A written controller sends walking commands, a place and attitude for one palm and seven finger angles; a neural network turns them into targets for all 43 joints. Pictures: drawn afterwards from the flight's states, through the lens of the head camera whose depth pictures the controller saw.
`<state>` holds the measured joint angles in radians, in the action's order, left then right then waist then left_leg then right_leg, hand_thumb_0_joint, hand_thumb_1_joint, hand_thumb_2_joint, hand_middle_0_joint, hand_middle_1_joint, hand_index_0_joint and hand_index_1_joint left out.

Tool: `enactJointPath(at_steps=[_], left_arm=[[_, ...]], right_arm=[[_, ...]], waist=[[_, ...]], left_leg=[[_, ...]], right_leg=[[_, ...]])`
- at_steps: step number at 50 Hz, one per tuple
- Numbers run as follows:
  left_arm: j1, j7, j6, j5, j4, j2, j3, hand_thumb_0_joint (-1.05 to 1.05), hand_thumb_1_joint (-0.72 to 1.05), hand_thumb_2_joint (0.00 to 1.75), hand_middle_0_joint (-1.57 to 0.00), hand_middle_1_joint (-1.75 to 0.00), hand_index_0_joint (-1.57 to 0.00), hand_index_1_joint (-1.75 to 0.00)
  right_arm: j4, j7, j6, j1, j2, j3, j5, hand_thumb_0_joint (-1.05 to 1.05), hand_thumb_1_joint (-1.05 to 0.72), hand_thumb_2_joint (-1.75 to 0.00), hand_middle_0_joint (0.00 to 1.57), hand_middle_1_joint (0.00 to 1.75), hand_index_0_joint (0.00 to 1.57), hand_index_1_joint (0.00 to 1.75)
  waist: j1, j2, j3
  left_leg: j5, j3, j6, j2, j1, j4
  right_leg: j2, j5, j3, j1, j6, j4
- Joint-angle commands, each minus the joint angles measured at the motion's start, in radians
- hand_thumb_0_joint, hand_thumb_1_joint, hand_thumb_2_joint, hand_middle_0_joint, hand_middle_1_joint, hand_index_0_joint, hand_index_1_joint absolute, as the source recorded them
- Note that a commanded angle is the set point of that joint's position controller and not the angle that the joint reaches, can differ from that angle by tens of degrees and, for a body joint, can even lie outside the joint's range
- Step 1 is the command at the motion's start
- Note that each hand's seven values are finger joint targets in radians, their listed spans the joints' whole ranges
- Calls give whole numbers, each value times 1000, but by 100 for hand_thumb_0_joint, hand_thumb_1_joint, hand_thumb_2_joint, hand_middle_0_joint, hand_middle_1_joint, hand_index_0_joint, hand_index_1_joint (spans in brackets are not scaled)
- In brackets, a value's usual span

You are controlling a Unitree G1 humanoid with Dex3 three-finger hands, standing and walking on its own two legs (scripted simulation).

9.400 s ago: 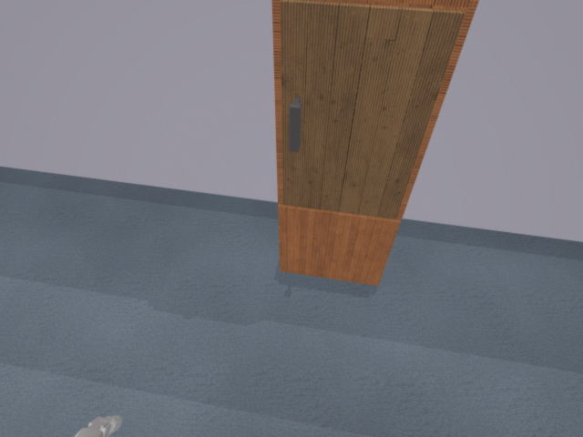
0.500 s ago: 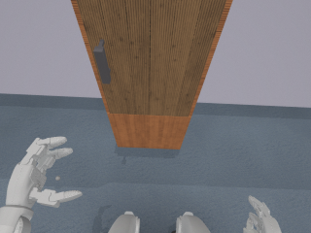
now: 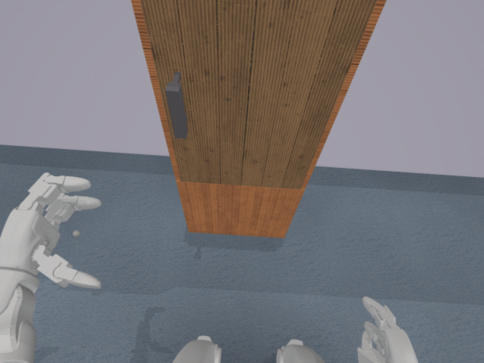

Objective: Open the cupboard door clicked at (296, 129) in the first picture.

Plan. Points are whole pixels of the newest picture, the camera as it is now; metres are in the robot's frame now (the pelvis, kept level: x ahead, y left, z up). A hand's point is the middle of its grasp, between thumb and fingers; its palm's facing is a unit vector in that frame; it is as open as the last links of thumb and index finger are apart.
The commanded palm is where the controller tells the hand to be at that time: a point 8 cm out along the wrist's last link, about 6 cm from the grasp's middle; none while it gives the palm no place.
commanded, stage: raise the hand with hooked fingers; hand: left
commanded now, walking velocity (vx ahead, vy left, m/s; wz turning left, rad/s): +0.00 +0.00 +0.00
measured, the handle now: (179, 105) +0.58 +0.18 +0.04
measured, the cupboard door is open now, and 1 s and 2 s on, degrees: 0 0 0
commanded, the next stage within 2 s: move the hooked fingers beside the handle in 0.54 s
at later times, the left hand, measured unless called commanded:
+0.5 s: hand (87, 227) +0.29 +0.26 +0.06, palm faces +0.02 -1.00 -0.07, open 14.0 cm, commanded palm +0.27 +0.31 +0.06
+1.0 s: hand (108, 196) +0.35 +0.25 +0.05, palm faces +0.01 -1.00 -0.03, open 14.0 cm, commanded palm +0.32 +0.29 +0.05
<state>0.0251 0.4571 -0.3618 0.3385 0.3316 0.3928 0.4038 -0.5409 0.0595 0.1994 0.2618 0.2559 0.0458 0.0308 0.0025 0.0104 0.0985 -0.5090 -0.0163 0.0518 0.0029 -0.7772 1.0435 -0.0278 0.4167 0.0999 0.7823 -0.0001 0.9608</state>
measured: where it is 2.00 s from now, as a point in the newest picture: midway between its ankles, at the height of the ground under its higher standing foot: outside the picture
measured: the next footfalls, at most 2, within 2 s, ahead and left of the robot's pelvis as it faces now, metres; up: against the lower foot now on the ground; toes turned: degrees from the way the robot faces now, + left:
none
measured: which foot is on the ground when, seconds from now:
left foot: down 0.00-1.00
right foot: down 0.00-1.00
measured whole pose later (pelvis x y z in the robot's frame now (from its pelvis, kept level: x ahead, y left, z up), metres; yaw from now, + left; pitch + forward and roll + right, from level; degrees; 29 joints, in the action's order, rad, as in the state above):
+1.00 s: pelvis +0.00 -0.02 +0.00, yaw +0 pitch +16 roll -2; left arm -0.26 0.49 -0.34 0.30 0.64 0.45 0.44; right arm -0.56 0.07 0.15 0.27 0.28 0.04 0.04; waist -0.04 0.01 0.10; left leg -0.50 -0.01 0.02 0.02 -0.81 1.04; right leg -0.01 0.42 0.10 0.83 0.03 0.98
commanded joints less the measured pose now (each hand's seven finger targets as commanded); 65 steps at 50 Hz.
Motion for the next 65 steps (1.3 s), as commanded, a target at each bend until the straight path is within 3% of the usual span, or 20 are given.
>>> enactJointPath(at_steps=[1,3,5,8,13,14,17,20,28,32,35,38,42,43,45,47,50,56,59,65], left_arm=[[-192,23,-37,36,-69,247,116,0,-50,30,-30,-120,-30,-120],[-185,53,-2,40,-36,228,91,0,-50,30,-30,-120,-30,-120],[-154,74,14,43,-54,217,75,0,-50,30,-30,-120,-30,-120],[-151,68,-3,49,-125,253,107,0,-50,30,-30,-120,-30,-120],[-181,15,-72,56,-114,277,163,0,-50,30,-30,-120,-30,-120],[-179,9,-80,53,-106,266,154,0,-50,30,-30,-120,-30,-120],[-188,11,-86,36,-132,270,136,0,-50,30,-30,-120,-30,-120],[-165,26,-70,30,-134,260,109,0,-50,30,-30,-120,-30,-120],[-212,38,-55,63,-44,242,127,0,-50,30,-30,-120,-30,-120],[-227,49,-61,41,-53,243,99,0,-50,30,-30,-120,-30,-120],[-344,44,-80,28,-85,285,106,0,-50,30,-30,-120,-30,-120],[-413,39,-85,24,-48,272,93,0,-50,30,-30,-120,-30,-120],[-438,34,-67,16,62,304,124,0,-50,30,-30,-120,-30,-120],[-472,34,-61,6,84,306,111,0,-50,30,-30,-120,-30,-120],[-496,35,-48,0,103,289,90,0,-50,30,-30,-120,-30,-120],[-503,33,-42,-10,124,325,116,0,-50,30,-30,-120,-30,-120],[-523,25,-50,-13,113,320,110,0,-50,30,-30,-120,-30,-120],[-549,-4,-71,-21,176,344,145,0,-50,30,-30,-120,-30,-120],[-617,-8,-72,-40,223,353,136,0,-50,30,-30,-120,-30,-120],[-781,-1,-106,-63,249,373,113,0,-50,30,-30,-120,-30,-120]], right_arm=[[112,20,36,15,179,-74,8,0,-90,-90,20,30,20,30],[119,19,33,21,184,-78,13,0,-90,-90,20,30,20,30],[133,15,38,30,187,-84,12,0,-90,-90,20,30,20,30],[136,3,39,41,188,-92,5,0,-90,-90,20,30,20,30],[128,-3,26,35,179,-90,-2,0,-90,-90,20,30,20,30],[127,-4,25,31,177,-90,0,0,-90,-90,20,30,20,30],[126,-3,21,34,173,-88,1,0,-90,-90,20,30,20,30],[134,-1,20,37,177,-89,3,0,-90,-90,20,30,20,30],[131,14,12,12,175,-79,11,0,-90,-90,20,30,20,30],[133,14,15,11,171,-76,10,0,-90,-90,20,30,20,30],[117,22,19,17,174,-75,6,0,-90,-90,20,30,20,30],[101,26,22,19,169,-71,7,0,-90,-90,20,30,20,30],[88,31,11,27,175,-70,8,0,-90,-90,20,30,20,30],[85,31,8,26,177,-69,12,0,-90,-90,20,30,20,30],[89,30,2,38,177,-70,10,0,-90,-90,20,30,20,30],[84,27,-6,49,180,-74,10,0,-90,-90,20,30,20,30],[91,20,-14,61,179,-77,7,0,-90,-90,20,30,20,30],[75,10,-41,89,181,-82,3,0,-90,-90,20,30,20,30],[64,10,-58,97,183,-83,4,0,-90,-90,20,30,20,30],[35,14,-79,132,189,-88,-1,0,-90,-90,20,30,20,30]], waist=[[-14,92,249],[-15,88,250],[-9,84,296],[-2,72,344],[-4,62,283],[-4,78,269],[-1,165,310],[-13,126,315],[-25,15,242],[-25,68,262],[-38,88,284],[-45,100,290],[-42,52,277],[-47,65,261],[-45,72,289],[-37,77,326],[-34,82,369],[-37,41,366],[-52,56,333],[-79,103,390]], left_leg=[[371,86,-70,7,165,-205],[377,79,-64,5,166,-209],[459,78,-59,7,191,-198],[527,76,-60,8,214,-186],[419,65,-57,2,149,-187],[396,63,-57,1,143,-192],[433,60,-60,3,190,-195],[446,62,-50,7,189,-189],[264,49,-33,-7,83,-189],[271,42,-30,-8,98,-182],[300,51,-29,-4,108,-164],[287,53,-33,-3,117,-165],[264,48,-32,-2,74,-161],[250,48,-32,-2,62,-164],[272,45,-30,-3,73,-161],[310,43,-31,-1,86,-161],[366,43,-32,0,103,-153],[365,35,-31,3,74,-155],[331,30,-29,3,48,-153],[407,46,-30,13,118,-132]], right_leg=[[50,-160,-14,-143,35,-85],[47,-172,-16,-152,34,-99],[49,-226,-19,-177,34,-97],[51,-281,-23,-196,28,-94],[54,-226,-28,-184,30,-84],[51,-207,-30,-180,32,-86],[47,-218,-36,-188,35,-89],[51,-235,-37,-193,32,-94],[45,-148,-60,-212,22,-126],[41,-158,-71,-216,25,-122],[44,-184,-72,-204,28,-102],[41,-171,-72,-187,26,-102],[39,-159,-79,-195,22,-104],[37,-146,-81,-186,22,-106],[38,-171,-80,-190,24,-98],[36,-214,-80,-209,23,-94],[40,-263,-78,-223,25,-80],[44,-280,-81,-235,18,-81],[40,-256,-85,-208,16,-85],[50,-287,-77,-158,24,-64]])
